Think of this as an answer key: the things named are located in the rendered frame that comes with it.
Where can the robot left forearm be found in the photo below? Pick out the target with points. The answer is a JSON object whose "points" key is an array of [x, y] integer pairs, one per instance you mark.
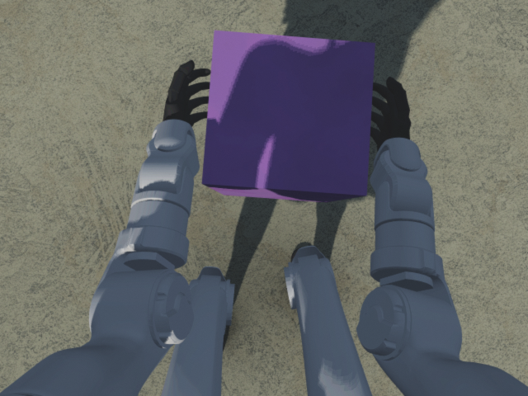
{"points": [[155, 237]]}

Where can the robot left hand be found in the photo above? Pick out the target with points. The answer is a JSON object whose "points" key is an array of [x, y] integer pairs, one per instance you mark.
{"points": [[178, 106]]}

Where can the carton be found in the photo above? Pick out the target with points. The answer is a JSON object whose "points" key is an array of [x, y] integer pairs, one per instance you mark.
{"points": [[288, 117]]}

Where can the right robot upper arm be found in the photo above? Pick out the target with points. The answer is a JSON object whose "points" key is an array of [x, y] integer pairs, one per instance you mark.
{"points": [[416, 340]]}

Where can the left robot thigh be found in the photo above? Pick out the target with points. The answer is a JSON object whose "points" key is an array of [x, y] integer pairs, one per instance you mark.
{"points": [[196, 365]]}

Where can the robot right forearm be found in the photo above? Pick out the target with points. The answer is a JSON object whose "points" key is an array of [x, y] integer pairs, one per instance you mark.
{"points": [[405, 250]]}

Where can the left robot upper arm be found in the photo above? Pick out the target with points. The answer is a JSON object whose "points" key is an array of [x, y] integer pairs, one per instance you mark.
{"points": [[135, 318]]}

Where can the robot right hand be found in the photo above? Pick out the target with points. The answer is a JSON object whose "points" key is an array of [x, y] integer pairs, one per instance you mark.
{"points": [[395, 122]]}

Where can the right robot shin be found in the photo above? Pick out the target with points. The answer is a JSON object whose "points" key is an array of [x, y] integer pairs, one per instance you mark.
{"points": [[312, 250]]}

